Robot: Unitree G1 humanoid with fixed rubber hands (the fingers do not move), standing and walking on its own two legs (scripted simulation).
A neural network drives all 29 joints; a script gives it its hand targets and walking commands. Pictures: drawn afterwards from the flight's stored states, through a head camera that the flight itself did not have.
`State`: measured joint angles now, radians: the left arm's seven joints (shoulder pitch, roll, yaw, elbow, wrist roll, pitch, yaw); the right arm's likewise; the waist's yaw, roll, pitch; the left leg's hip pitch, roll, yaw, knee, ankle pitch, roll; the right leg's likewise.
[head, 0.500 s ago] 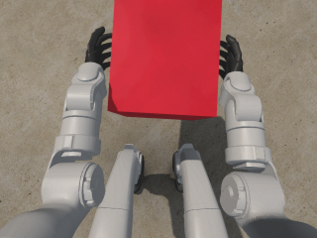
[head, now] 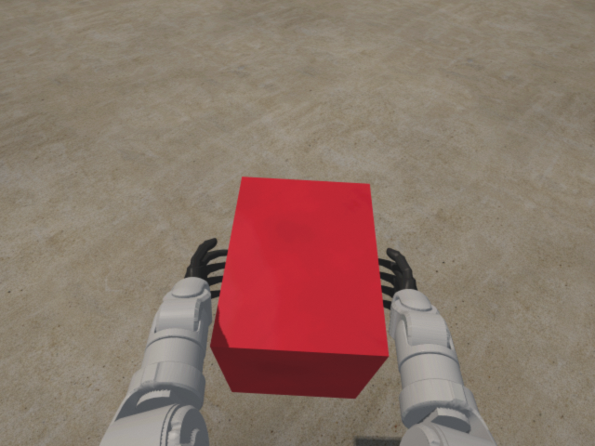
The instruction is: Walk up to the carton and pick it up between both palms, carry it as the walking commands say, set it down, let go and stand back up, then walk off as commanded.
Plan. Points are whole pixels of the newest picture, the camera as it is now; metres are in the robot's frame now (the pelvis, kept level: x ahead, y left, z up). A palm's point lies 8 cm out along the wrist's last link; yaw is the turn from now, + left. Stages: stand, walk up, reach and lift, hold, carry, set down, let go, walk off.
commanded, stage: reach and lift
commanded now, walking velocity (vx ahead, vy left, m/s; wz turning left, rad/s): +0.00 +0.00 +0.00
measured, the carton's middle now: (299, 289) +0.40 -0.01 -0.06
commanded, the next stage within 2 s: hold in 1.86 s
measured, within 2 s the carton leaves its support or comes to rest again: neither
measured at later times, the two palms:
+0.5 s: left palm (187, 281) +0.34 +0.14 +0.06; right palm (415, 293) +0.32 -0.16 +0.06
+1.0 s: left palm (173, 282) +0.32 +0.15 +0.10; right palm (423, 291) +0.31 -0.15 +0.09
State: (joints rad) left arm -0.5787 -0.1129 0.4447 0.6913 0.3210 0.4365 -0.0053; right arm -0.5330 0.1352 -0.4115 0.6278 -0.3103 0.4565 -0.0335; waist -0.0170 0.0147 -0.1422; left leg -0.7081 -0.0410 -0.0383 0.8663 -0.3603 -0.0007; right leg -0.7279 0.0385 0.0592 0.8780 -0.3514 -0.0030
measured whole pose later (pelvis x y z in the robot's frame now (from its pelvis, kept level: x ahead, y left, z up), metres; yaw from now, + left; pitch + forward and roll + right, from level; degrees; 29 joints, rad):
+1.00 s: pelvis +0.01 +0.01 +0.05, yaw +1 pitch -7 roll +0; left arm -0.35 -0.15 0.26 0.35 0.28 0.72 0.00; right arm -0.33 0.15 -0.28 0.31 -0.27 0.73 -0.01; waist -0.03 0.01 0.02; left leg -0.12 -0.04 -0.06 0.46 -0.22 0.01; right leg -0.12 0.02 0.05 0.45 -0.21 0.00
